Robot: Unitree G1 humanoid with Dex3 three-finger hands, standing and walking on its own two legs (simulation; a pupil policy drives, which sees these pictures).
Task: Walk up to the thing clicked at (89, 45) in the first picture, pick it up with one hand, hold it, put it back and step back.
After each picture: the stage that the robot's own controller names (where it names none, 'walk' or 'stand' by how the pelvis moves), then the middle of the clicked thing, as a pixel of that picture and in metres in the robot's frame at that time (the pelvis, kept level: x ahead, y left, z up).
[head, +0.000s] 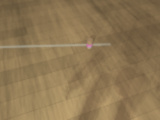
stand; (89, 43) +1.38 -0.10 -0.72
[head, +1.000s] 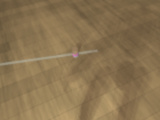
walk; (75, 52) +1.26 +0.16 -0.71
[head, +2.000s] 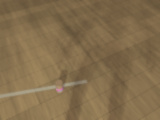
walk; (59, 86) +0.78 +0.22 -0.71
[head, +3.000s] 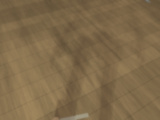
walk; out of the picture +0.45 +0.16 -0.70
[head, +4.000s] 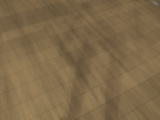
stand; out of the picture +0.30 +0.16 -0.71
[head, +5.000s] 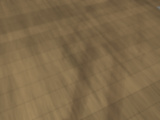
stand; out of the picture +0.30 +0.14 -0.72
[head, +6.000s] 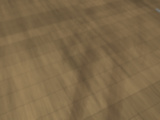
stand; out of the picture +0.31 +0.15 -0.72
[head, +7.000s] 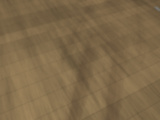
stand; out of the picture +0.29 +0.15 -0.72
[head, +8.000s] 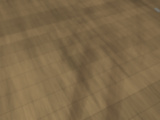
stand; out of the picture +0.29 +0.15 -0.72
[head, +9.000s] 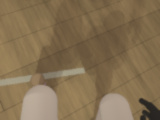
go down; (38, 82) +0.37 +0.19 -0.40
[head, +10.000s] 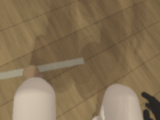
go down; (32, 75) +0.37 +0.22 -0.31
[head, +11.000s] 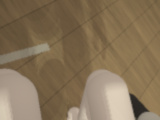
close in; out of the picture +0.34 +0.25 -0.22
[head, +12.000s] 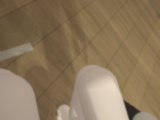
close; out of the picture +0.35 +0.25 -0.21
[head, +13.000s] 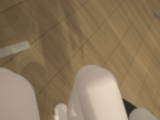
lift; out of the picture +0.35 +0.26 -0.21
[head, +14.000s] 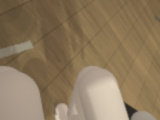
lift; out of the picture +0.33 +0.24 -0.21
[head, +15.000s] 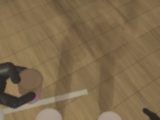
lift; (30, 87) +0.32 +0.17 -0.01
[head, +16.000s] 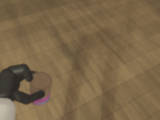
hold; (40, 90) +0.33 +0.14 +0.01
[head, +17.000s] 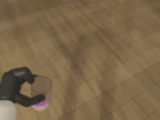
hold; (41, 93) +0.32 +0.14 -0.01
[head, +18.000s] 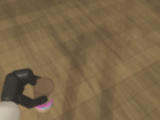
hold; (43, 95) +0.32 +0.13 -0.01
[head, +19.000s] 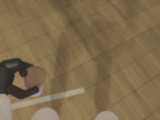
crouch; (34, 82) +0.35 +0.16 -0.08
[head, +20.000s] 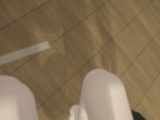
lower; out of the picture +0.38 +0.24 -0.19
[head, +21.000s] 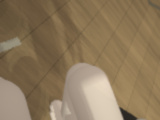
lower; out of the picture +0.39 +0.26 -0.22
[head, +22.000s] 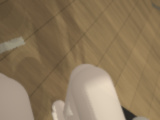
lower; out of the picture +0.38 +0.27 -0.21
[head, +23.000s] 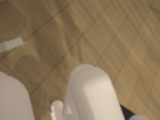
lower; out of the picture +0.38 +0.27 -0.22
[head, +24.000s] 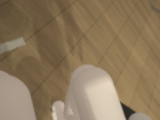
loosen; out of the picture +0.37 +0.27 -0.22
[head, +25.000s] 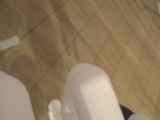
withdraw; out of the picture +0.36 +0.27 -0.22
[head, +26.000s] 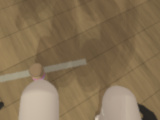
walk; (37, 72) +0.40 +0.22 -0.34
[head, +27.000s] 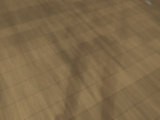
stand; out of the picture +0.33 +0.15 -0.66
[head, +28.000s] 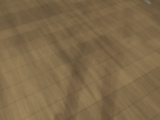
stand; out of the picture +0.35 +0.18 -0.66
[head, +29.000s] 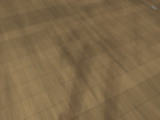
stand; out of the picture +0.35 +0.16 -0.70
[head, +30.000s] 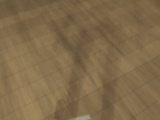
walk; out of the picture +0.38 +0.17 -0.70
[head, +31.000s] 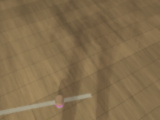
walk; (59, 101) +0.51 +0.13 -0.69
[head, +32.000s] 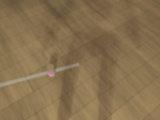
walk; (51, 70) +0.79 +0.27 -0.68
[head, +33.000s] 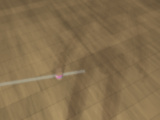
stand; (59, 73) +0.93 +0.19 -0.71
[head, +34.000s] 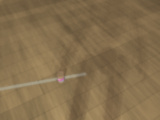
stand; (60, 76) +0.94 +0.19 -0.73
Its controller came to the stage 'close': yes
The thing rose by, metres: 0.69
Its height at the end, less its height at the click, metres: +0.00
